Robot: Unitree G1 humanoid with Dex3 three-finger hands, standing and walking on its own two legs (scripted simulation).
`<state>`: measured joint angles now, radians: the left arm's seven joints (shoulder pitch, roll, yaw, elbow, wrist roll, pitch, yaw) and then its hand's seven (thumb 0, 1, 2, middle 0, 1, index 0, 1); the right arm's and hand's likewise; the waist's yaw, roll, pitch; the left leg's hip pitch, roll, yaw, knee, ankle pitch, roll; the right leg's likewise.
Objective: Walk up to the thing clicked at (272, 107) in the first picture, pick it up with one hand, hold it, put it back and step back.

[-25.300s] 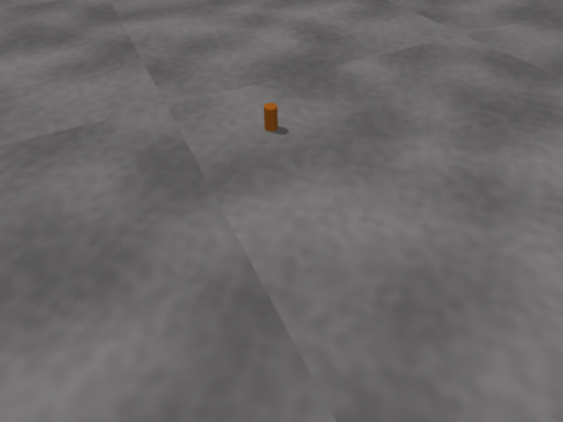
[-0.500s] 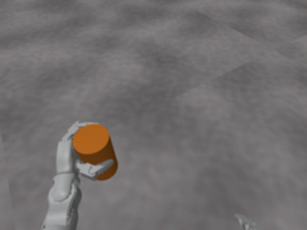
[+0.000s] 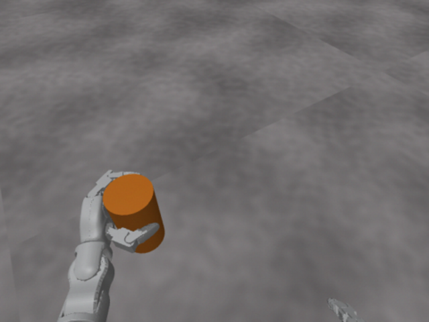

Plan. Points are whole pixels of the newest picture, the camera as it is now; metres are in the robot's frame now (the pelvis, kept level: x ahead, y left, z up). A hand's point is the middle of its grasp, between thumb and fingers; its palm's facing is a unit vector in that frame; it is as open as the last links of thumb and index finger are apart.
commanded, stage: crouch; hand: left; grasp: from the side
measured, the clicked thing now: (137, 216) +0.33 +0.16 +0.03
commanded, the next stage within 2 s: lower in 1.80 s
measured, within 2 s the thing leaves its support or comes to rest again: neither
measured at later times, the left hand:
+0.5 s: hand (142, 242) +0.35 +0.19 -0.15, palm faces +0.19 -0.98 -0.02, open 11.2 cm
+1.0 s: hand (150, 268) +0.37 +0.21 -0.38, palm faces +0.22 -0.98 -0.03, open 11.3 cm
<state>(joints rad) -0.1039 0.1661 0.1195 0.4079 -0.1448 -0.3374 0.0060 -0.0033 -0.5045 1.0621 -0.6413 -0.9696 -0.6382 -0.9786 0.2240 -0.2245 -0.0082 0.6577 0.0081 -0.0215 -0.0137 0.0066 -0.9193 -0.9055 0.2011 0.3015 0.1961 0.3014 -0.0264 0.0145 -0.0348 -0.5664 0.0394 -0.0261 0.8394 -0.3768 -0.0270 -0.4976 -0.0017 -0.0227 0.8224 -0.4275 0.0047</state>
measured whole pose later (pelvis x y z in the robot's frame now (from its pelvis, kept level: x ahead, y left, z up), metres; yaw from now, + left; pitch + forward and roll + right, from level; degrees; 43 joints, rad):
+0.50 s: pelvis -0.03 +0.00 -0.14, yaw -2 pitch +26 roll -3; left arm -0.35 0.23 0.28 0.82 -0.13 -0.71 -0.02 0.00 -0.51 1.07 -0.65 -0.95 -0.65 -0.96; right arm 0.16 -0.26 -0.03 0.67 -0.05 -0.04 0.06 0.00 -0.90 -0.90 0.20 0.30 0.20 0.30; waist -0.06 0.00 -0.18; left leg -1.40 0.05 -0.06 1.52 -0.58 -0.04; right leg -1.32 0.02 -0.03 1.50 -0.65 0.00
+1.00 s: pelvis -0.08 +0.00 -0.33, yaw -5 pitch +32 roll -4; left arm -0.59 0.37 0.48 1.06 -0.10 -0.79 -0.11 0.00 -0.51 1.09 -0.63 -0.99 -0.62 -1.00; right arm 0.07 -0.25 0.03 0.73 -0.11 -0.01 0.09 0.00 -0.92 -0.91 0.20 0.30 0.20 0.30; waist -0.10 -0.03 -0.13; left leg -2.08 0.05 -0.12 2.16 -0.65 -0.05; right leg -1.99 0.04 -0.06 2.15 -0.73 0.00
